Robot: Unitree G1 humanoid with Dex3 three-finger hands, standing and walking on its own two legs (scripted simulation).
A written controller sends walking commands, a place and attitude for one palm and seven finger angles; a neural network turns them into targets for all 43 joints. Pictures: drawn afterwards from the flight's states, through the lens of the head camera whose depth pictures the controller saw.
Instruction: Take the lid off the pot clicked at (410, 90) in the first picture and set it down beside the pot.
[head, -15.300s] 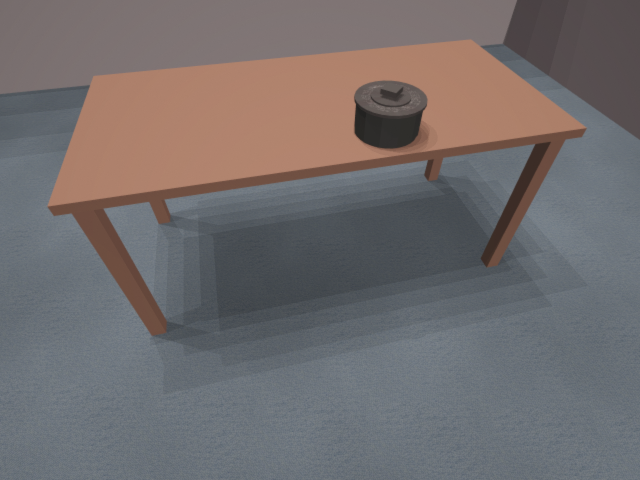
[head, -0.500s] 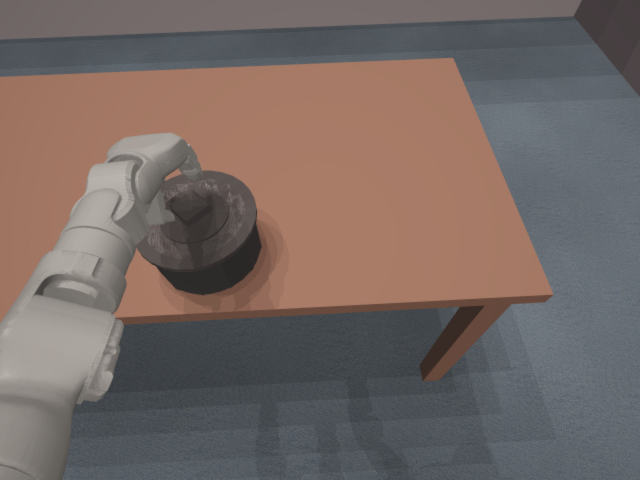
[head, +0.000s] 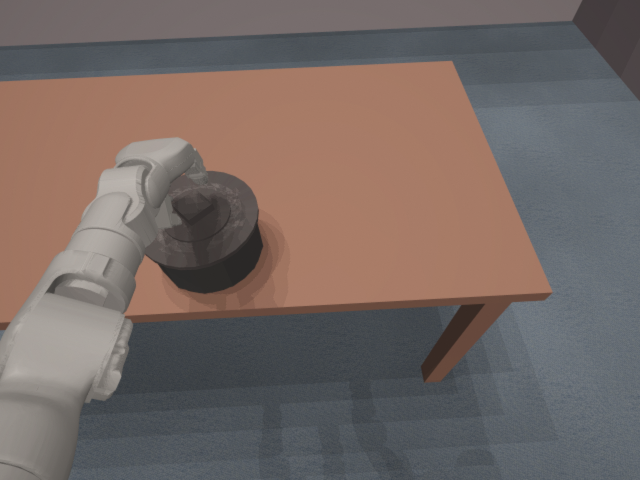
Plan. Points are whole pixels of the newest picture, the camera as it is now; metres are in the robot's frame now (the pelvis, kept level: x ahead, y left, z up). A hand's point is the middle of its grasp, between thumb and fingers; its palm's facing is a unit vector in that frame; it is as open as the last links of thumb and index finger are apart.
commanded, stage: lower the open fingers around the knob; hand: left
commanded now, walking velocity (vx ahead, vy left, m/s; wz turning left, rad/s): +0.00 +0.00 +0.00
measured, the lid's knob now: (193, 207) +0.51 +0.17 +0.01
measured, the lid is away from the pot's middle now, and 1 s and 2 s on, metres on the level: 0.00 0.00 0.00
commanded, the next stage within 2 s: close the fingers and squeeze the knob in 0.68 s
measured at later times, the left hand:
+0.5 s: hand (179, 211) +0.47 +0.18 +0.04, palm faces -0.42 -0.05 -0.91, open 10.1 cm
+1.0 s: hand (176, 216) +0.47 +0.18 +0.04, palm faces -0.42 -0.03 -0.91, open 10.2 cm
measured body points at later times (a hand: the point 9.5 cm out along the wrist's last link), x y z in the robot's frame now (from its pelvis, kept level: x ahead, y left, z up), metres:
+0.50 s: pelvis +0.00 +0.00 +0.00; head +0.08 -0.02 +0.44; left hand +0.49 +0.18 +0.09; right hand +0.00 -0.28 -0.14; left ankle -0.03 +0.10 -0.73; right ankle -0.02 -0.15 -0.73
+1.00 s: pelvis +0.00 +0.00 +0.00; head +0.07 -0.01 +0.44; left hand +0.48 +0.18 +0.09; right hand +0.02 -0.28 -0.14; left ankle -0.03 +0.10 -0.73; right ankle -0.02 -0.15 -0.73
